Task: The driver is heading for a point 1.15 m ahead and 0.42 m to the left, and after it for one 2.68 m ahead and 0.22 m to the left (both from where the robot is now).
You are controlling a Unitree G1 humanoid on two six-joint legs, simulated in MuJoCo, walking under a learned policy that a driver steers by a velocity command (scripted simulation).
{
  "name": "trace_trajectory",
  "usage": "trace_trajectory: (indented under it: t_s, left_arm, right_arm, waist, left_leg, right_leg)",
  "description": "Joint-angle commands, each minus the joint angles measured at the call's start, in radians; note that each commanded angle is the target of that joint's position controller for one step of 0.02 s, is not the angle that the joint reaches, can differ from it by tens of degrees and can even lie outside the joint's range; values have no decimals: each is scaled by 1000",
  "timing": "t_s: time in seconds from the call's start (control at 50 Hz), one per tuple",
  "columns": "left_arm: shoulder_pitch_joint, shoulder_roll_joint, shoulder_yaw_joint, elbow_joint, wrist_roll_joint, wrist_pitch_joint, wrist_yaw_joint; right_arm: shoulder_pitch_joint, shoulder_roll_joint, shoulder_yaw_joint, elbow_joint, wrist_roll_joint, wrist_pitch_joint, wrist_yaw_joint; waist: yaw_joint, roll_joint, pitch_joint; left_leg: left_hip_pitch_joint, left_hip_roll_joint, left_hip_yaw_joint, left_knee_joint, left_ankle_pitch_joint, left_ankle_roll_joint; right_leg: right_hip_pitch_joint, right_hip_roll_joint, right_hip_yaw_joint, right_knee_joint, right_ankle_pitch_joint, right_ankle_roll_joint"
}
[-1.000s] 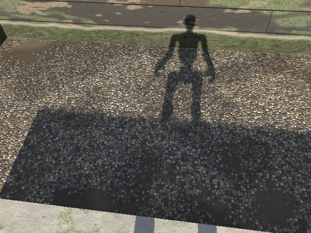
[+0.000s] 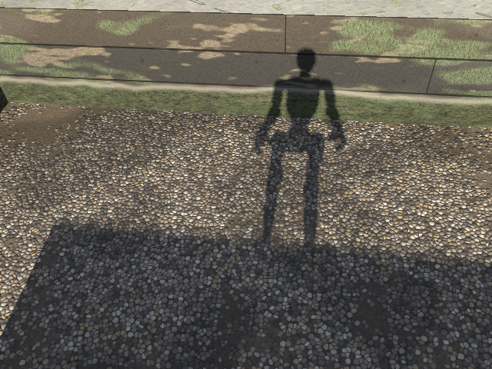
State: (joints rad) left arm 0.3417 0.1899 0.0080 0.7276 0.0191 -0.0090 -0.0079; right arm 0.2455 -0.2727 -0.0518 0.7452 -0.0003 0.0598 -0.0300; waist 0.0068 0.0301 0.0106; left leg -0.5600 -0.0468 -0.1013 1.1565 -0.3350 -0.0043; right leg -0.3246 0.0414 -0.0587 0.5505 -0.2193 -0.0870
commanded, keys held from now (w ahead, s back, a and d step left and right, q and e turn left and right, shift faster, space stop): w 0.10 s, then w+q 0.90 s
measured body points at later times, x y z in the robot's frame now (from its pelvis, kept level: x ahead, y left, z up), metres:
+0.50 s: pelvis +0.08 +0.03 +0.00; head +0.10 +0.05 +0.45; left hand +0.25 +0.30 -0.08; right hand +0.24 -0.20 -0.11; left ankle +0.12 +0.12 -0.73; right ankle +0.11 -0.09 -0.69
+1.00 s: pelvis +0.08 +0.07 -0.01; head +0.08 +0.08 +0.44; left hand +0.10 +0.35 -0.11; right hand +0.41 -0.04 -0.06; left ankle +0.09 +0.20 -0.73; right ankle +0.11 -0.06 -0.73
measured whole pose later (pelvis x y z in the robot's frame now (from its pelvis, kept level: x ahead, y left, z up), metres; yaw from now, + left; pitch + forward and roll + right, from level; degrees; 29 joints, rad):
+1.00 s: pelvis +0.08 +0.07 -0.01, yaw +27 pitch +0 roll -2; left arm 0.24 0.23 0.00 0.61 0.02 0.01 0.00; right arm 0.00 -0.26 -0.02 0.59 -0.01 0.12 -0.02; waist 0.03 0.01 0.01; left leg -0.42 0.02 -0.02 0.66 -0.24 0.01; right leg -0.23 -0.07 -0.18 0.63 -0.38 0.02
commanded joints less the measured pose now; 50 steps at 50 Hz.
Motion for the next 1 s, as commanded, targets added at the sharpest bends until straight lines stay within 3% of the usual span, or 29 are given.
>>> trace_trajectory:
  t_s: [0.02, 0.08, 0.12, 0.16, 0.18, 0.2, 0.24, 0.28, 0.3, 0.32, 0.34, 0.36, 0.38, 0.4, 0.46, 0.52, 0.56, 0.6, 0.62, 0.64, 0.66, 0.68, 0.7, 0.74, 0.82, 0.88, 0.94, 0.98, 1.0]
  left_arm:
    - [-54, 106, 21, -79, -15, -32, -5]
    - [-7, 122, 17, -59, -24, -26, -5]
    - [-45, 133, 15, -73, -29, -16, 1]
    - [-59, 139, 16, -77, -23, -4, 2]
    - [-89, 126, 9, -79, -2, -1, 5]
    - [-76, 117, 3, -78, 5, 2, 6]
    - [-85, 112, 2, -98, 11, 24, 10]
    - [-97, 131, 7, -106, 10, 56, 27]
    - [-116, 128, 7, -130, 17, 62, 34]
    - [-113, 83, -8, -181, 28, 64, 16]
    - [-202, 136, 6, -202, 29, 67, 17]
    - [-244, 156, 17, -210, 14, 60, 15]
    - [-261, 151, 15, -217, 8, 50, 13]
    - [-257, 140, 11, -223, 2, 47, 23]
    - [-225, 108, -2, -200, 34, 57, 30]
    - [-257, 62, -27, -210, 32, 67, 36]
    - [-264, 58, -31, -219, 21, 70, 34]
    - [-204, 33, -34, -200, 14, 64, 28]
    - [-153, 52, -26, -186, 15, 50, 28]
    - [-144, 133, -10, -194, 24, 45, 26]
    - [-88, 215, 26, -177, 3, 34, 30]
    - [-109, 212, 25, -175, 1, 23, 33]
    - [-153, 175, 12, -188, -2, 13, 30]
    - [-219, 131, -5, -202, -14, -6, 24]
    - [-215, 122, -10, -198, -13, -29, 7]
    - [-184, 134, 0, -190, -9, -24, 2]
    - [-117, 175, 28, -175, 7, 2, 6]
    - [-133, 166, 36, -181, 6, 22, 13]
    - [-134, 159, 39, -187, 10, 30, 17]
  right_arm:
    - [46, -47, -14, -38, -1, 10, -1]
    - [-30, -11, 4, -57, -20, 8, 4]
    - [-90, -9, 12, -85, -13, 8, 0]
    - [-114, -15, 19, -97, -11, 7, -3]
    - [-96, -1, 29, -87, -44, 16, -7]
    - [-70, -2, 34, -86, -45, 18, -8]
    - [-119, -16, 41, -123, -23, 1, -2]
    - [-43, 0, 51, -97, -36, -17, -2]
    - [76, -33, 43, -71, -47, -21, -5]
    - [71, -137, 8, -67, -6, -22, -7]
    - [86, -160, -4, -88, 8, -22, 2]
    - [61, -151, -5, -106, 4, -27, 0]
    - [3, -120, 3, -126, -2, -27, -6]
    - [-54, -103, 8, -145, -1, -36, -8]
    - [-158, -61, 22, -173, -7, -32, -6]
    - [-162, -55, 24, -181, -18, -13, 3]
    - [-170, -60, 19, -190, -17, 6, 1]
    - [-210, -66, 10, -203, 9, 25, -5]
    - [-206, -44, 13, -207, 30, 25, -8]
    - [-194, 5, 24, -241, 54, 19, -9]
    - [-290, -58, 6, -264, 32, 13, -16]
    - [-323, -85, -7, -262, 21, 9, -18]
    - [-313, -83, -11, -252, 17, 6, -13]
    - [-273, -57, -7, -234, 12, 17, -1]
    - [-293, -32, 2, -216, 2, 42, 1]
    - [-338, -19, 16, -221, 6, 45, 8]
    - [-355, -29, 22, -243, -12, 44, 13]
    - [-365, -8, 36, -260, -10, 47, 17]
    - [-301, -10, 36, -243, -18, 48, 19]
  waist:
    - [-49, -104, -13]
    - [-9, -123, -17]
    - [-5, -107, -11]
    - [4, -111, -26]
    - [-9, -111, -14]
    - [-11, -118, -40]
    - [13, -109, -35]
    - [-7, -52, -100]
    - [-31, 6, -149]
    - [-8, 190, -128]
    - [-94, 234, -80]
    - [-84, 154, -67]
    - [-52, 92, -77]
    - [-6, 82, -82]
    - [33, 51, -156]
    - [-7, 77, -158]
    - [-20, 68, -143]
    - [14, 24, -149]
    - [28, -70, -168]
    - [18, -272, -166]
    - [96, -267, -78]
    - [64, -176, -23]
    - [31, -125, -26]
    - [-20, -135, -37]
    - [-35, -106, -51]
    - [-9, -118, -59]
    - [33, -149, -77]
    - [26, -159, -78]
    - [12, -130, -101]
  left_leg:
    - [-24, 23, -22, -108, 105, -37]
    - [16, 31, -23, -248, 182, -35]
    - [30, 42, -57, -345, 213, -33]
    - [90, 50, -10, -408, 197, -30]
    - [190, 34, 52, -321, 222, -21]
    - [218, 35, 73, -320, 156, -12]
    - [160, 51, 70, -529, -5, 11]
    - [325, 18, 101, -645, 136, 65]
    - [491, 74, -21, -601, 354, 119]
    - [535, 189, -270, -634, 435, 246]
    - [532, 295, -470, -737, 430, 326]
    - [490, 295, -475, -746, 424, 340]
    - [418, 274, -434, -742, 465, 322]
    - [335, 240, -361, -745, 517, 291]
    - [269, 158, -266, -740, 607, 239]
    - [218, 102, -228, -739, 547, 205]
    - [212, 104, -277, -738, 421, 200]
    - [113, 91, -310, -715, 215, 171]
    - [-8, 67, -299, -622, -26, 131]
    - [-192, -52, -171, -451, -183, 87]
    - [-279, -76, -121, -391, -165, 60]
    - [-274, -49, -126, -315, -103, 39]
    - [-236, -32, -118, -273, -59, 25]
    - [-131, 5, -70, -218, 11, -1]
    - [-30, 36, -18, -195, 108, -25]
    - [37, 54, 57, -322, 98, -21]
    - [84, 39, 140, -447, 30, -1]
    - [182, 22, 173, -577, 78, 27]
    - [280, 16, 156, -587, 123, 53]
  right_leg:
    - [2, -234, 288, -301, 55, -91]
    - [31, -212, 235, -295, 204, -46]
    - [69, -225, 199, -301, 274, -38]
    - [91, -224, 159, -288, 281, -36]
    - [7, -225, 89, -238, 554, -37]
    - [29, -227, 65, -210, 639, -37]
    - [161, -231, 74, -165, 480, -48]
    - [175, -196, 61, -26, 401, -40]
    - [57, -136, 14, 142, 317, -8]
    - [-176, 14, -48, 266, -62, 56]
    - [-355, 44, -2, 409, -389, 91]
    - [-393, 31, 79, 533, -362, 125]
    - [-365, 19, 104, 587, -299, 152]
    - [-304, 0, 114, 560, -225, 166]
    - [-133, 10, 89, 457, -173, 176]
    - [0, 31, 32, 310, -152, 163]
    - [42, 27, 32, 209, -158, 151]
    - [240, 21, 23, 27, -38, 122]
    - [407, -97, 136, -73, -88, 75]
    - [526, -290, 371, -85, -40, 25]
    - [403, -381, 515, -191, -3, 5]
    - [329, -397, 534, -207, 26, -13]
    - [275, -383, 499, -215, 39, -17]
    - [183, -325, 357, -226, 145, -11]
    - [97, -285, 181, -225, 301, -37]
    - [111, -265, 91, -181, 309, -32]
    - [151, -288, 69, -121, 149, -46]
    - [133, -254, 17, -57, -26, -8]
    - [99, -217, -13, 26, -51, 21]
